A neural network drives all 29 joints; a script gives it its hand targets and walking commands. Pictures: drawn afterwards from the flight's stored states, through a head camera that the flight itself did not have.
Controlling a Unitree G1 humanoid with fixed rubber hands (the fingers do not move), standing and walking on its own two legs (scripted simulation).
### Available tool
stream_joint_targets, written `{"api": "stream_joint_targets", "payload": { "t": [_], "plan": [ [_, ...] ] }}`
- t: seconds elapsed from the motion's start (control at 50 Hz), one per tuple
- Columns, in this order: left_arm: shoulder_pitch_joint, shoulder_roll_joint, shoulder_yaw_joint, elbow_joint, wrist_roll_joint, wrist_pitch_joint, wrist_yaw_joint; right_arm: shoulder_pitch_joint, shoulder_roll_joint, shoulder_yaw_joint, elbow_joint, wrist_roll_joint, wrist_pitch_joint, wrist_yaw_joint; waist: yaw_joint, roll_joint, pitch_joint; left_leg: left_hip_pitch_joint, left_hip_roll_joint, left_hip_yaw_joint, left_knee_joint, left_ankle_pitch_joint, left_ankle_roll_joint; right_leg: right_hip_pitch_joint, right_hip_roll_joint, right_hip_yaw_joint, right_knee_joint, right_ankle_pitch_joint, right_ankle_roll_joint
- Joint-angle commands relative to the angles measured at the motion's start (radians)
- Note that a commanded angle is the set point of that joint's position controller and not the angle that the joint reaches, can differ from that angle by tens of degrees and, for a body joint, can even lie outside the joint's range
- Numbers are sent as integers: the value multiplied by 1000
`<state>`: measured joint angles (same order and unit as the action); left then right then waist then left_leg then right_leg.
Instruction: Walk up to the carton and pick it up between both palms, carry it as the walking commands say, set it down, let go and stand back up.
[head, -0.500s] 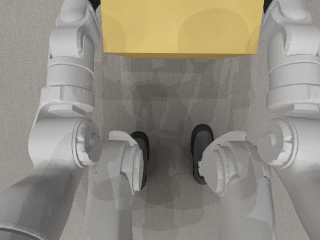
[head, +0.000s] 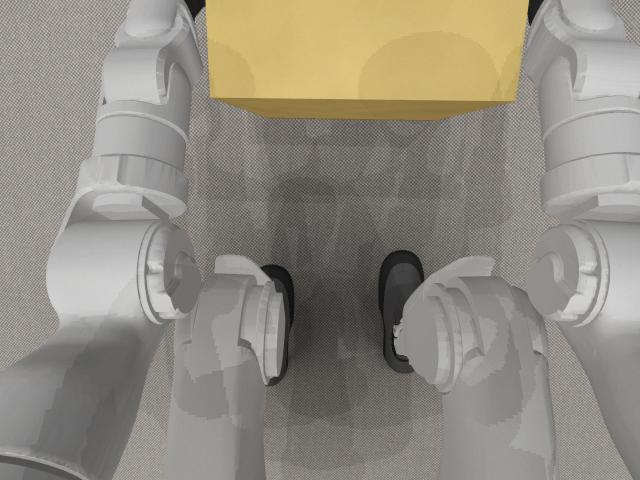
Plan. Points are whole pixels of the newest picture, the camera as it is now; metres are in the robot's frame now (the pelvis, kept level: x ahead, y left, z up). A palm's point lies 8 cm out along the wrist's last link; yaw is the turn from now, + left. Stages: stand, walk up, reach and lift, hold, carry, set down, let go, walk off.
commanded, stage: set down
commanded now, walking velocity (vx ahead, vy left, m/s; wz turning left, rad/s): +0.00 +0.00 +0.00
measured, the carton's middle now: (357, 5) +0.58 -0.02 -0.22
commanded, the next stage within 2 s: none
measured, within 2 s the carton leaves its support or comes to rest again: rests again in 0.28 s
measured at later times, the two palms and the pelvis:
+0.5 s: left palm out of the picture +0.56 +0.15 -0.15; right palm out of the picture +0.55 -0.20 -0.15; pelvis +0.01 +0.01 -0.01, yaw +0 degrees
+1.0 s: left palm out of the picture +0.57 +0.15 -0.15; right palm (554, 0) +0.55 -0.20 -0.15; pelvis +0.01 +0.00 -0.01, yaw +0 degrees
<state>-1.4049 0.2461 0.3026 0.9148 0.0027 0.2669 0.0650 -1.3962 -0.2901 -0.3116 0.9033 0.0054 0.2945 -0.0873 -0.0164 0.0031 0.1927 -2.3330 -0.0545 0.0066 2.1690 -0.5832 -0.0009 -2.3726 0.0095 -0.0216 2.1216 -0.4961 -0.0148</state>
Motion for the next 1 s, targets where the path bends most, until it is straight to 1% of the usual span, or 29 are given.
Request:
{"api": "stream_joint_targets", "payload": {
  "t": [0.0,0.02,0.04,0.06,0.14,0.16,0.18,0.2,0.28,0.3,0.32,0.34,0.38,0.4,0.42,0.48,0.52,0.54,0.58,0.6,0.66,0.68,0.74,0.76,0.8,0.84,0.92,0.94,0.98],
  "plan": [
    [-615,-774,-331,-136,-90,-22,-275,-606,901,350,-94,117,-34,273,44,-15,-1025,391,-55,79,-188,128,10,777,72,-8,-121,186,17],
    [-634,-799,-342,-133,-95,-18,-279,-602,909,328,-73,104,-32,275,-2,-18,-1020,417,-44,64,-190,131,18,762,74,-17,-126,194,18],
    [-647,-805,-359,-121,-97,-17,-286,-587,924,327,-49,92,-31,275,22,-6,-1017,429,-47,67,-190,155,17,747,79,-10,-108,212,14],
    [-645,-821,-352,-134,-110,-19,-294,-548,917,313,-51,96,-33,278,-10,-7,-1040,432,-44,67,-179,167,16,743,85,-19,-113,223,13],
    [-593,-867,-368,-136,-112,-17,-304,-519,949,291,-19,90,-37,290,-3,58,-1044,506,-46,61,-187,263,8,703,80,-27,-93,269,8],
    [-588,-848,-364,-117,-104,-14,-304,-475,940,274,26,91,-33,294,-25,53,-984,450,-39,65,-177,228,3,680,84,-22,-86,254,3],
    [-556,-888,-371,-130,-111,-16,-301,-511,954,293,-43,95,-41,298,-19,41,-1063,541,-43,48,-183,314,7,705,83,-35,-81,315,9],
    [-541,-882,-362,-100,-104,-19,-303,-452,958,284,9,80,-40,304,-24,33,-1001,466,-48,49,-170,277,8,660,86,-19,-82,295,5],
    [-454,-920,-362,-92,-106,-29,-289,-489,964,316,-59,107,-62,310,-1,7,-1056,520,-57,31,-175,379,6,647,83,-34,-69,355,14],
    [-467,-895,-353,-90,-107,-28,-283,-472,913,321,-52,111,-65,315,-9,14,-1024,528,-52,18,-173,359,7,613,82,-38,-69,332,9],
    [-419,-883,-345,-57,-72,-25,-274,-488,929,340,-76,120,-65,319,32,47,-992,543,-49,46,-167,372,6,572,82,-26,-76,317,17],
    [-418,-886,-337,-55,-69,-28,-264,-494,916,330,-79,109,-68,321,13,16,-979,537,-52,13,-183,336,17,553,82,-45,-54,285,20],
    [-395,-863,-323,-20,-44,-22,-262,-494,881,343,-60,111,-67,321,40,29,-934,517,-46,21,-175,312,19,543,73,-22,-55,256,12],
    [-428,-870,-325,-65,-48,-25,-259,-468,888,330,-60,98,-67,324,12,-9,-945,505,-52,11,-180,281,13,555,74,-35,-68,239,14],
    [-406,-872,-308,-13,-23,-18,-258,-501,892,330,-68,106,-67,320,36,15,-925,509,-57,24,-185,263,17,552,81,-38,-84,215,20],
    [-412,-843,-291,0,5,-12,-268,-496,874,302,-31,76,-59,319,43,23,-843,449,-51,29,-178,186,25,536,73,-24,-77,166,16],
    [-389,-839,-268,51,8,-4,-274,-471,852,278,-6,48,-47,323,8,22,-809,440,-53,28,-191,150,25,519,78,-28,-93,130,14],
    [-398,-825,-272,22,12,-4,-277,-468,863,287,-8,65,-49,325,49,28,-825,452,-51,29,-195,174,21,521,73,-25,-76,141,13],
    [-380,-851,-263,42,15,-3,-281,-465,849,286,-4,61,-53,323,14,2,-804,433,-47,20,-182,184,25,534,77,-27,-81,165,12],
    [-365,-844,-265,25,21,-8,-287,-494,866,302,-60,73,-58,322,39,21,-825,444,-50,42,-170,205,25,535,84,-25,-86,184,15],
    [-382,-848,-275,7,4,-8,-296,-464,865,305,-34,78,-56,313,21,8,-820,431,-44,33,-181,187,18,581,80,-26,-86,181,17],
    [-374,-826,-281,0,17,-8,-294,-468,863,295,-38,75,-57,314,19,43,-820,427,-42,33,-176,177,19,587,75,-21,-72,200,12],
    [-331,-801,-245,53,44,4,-291,-474,842,296,-23,72,-53,308,56,31,-778,421,-42,43,-170,150,21,591,69,-11,-83,154,20],
    [-335,-815,-246,71,35,6,-293,-481,824,294,-31,60,-51,310,35,22,-767,423,-39,25,-177,149,27,559,69,-20,-72,152,20],
    [-335,-772,-227,59,58,8,-297,-443,818,274,1,50,-45,311,51,24,-727,389,-33,32,-180,109,26,550,74,-15,-81,118,16],
    [-342,-766,-231,71,45,10,-296,-424,795,264,6,32,-42,304,19,9,-744,403,-41,29,-188,113,24,594,79,-17,-84,128,17],
    [-321,-721,-209,79,56,3,-288,-464,758,239,-5,41,-58,290,25,29,-744,433,-28,29,-182,114,18,570,70,-26,-78,127,17],
    [-324,-733,-208,72,66,5,-284,-443,759,234,-10,32,-60,292,47,49,-740,444,-40,34,-187,125,16,574,75,-12,-98,127,18],
    [-296,-683,-189,75,67,-5,-274,-428,686,212,13,26,-67,281,47,22,-734,426,-31,25,-179,112,16,573,67,-31,-71,108,21]
  ]
}}
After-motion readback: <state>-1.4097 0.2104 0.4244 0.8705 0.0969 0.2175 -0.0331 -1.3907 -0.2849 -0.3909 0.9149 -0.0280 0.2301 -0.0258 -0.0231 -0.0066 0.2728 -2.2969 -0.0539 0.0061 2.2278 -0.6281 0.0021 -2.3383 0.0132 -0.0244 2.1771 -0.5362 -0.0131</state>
